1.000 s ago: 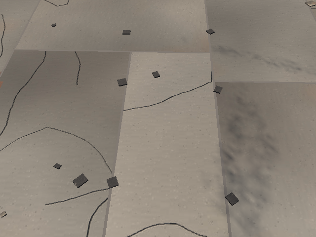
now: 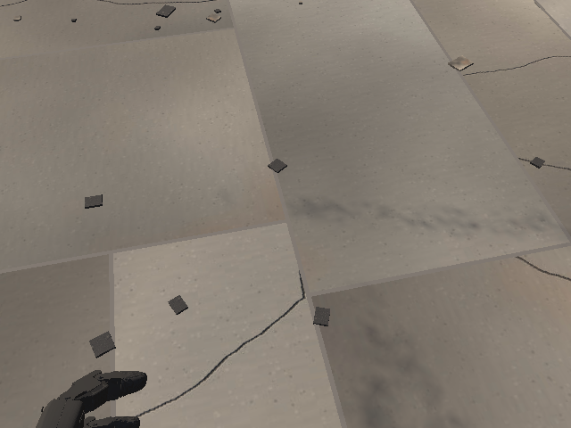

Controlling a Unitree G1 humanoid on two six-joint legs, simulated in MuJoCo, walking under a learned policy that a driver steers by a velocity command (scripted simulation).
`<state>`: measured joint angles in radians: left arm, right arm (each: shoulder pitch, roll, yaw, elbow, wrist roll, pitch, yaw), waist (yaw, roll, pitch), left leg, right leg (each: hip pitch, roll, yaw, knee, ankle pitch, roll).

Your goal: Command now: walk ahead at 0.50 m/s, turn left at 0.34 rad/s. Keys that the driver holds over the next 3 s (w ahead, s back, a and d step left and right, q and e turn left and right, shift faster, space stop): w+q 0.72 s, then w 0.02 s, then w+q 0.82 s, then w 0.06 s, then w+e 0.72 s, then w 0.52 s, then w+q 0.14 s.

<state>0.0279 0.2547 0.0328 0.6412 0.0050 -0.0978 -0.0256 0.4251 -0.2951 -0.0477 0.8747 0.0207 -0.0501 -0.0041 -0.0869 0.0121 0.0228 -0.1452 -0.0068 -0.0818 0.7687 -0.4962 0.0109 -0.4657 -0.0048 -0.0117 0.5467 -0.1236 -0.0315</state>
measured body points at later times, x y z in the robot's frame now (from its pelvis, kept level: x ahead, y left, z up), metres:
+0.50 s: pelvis +0.25 +0.06 -0.01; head +0.29 +0.09 +0.44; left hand +0.20 +0.36 -0.14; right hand +0.52 -0.13 -0.09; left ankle +0.33 +0.17 -0.73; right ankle +0.11 -0.12 -0.69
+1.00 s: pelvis +0.53 +0.13 +0.00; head +0.55 +0.15 +0.45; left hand +0.59 +0.46 -0.07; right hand +0.72 -0.10 -0.12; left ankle +0.34 +0.17 -0.70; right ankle +0.68 +0.09 -0.73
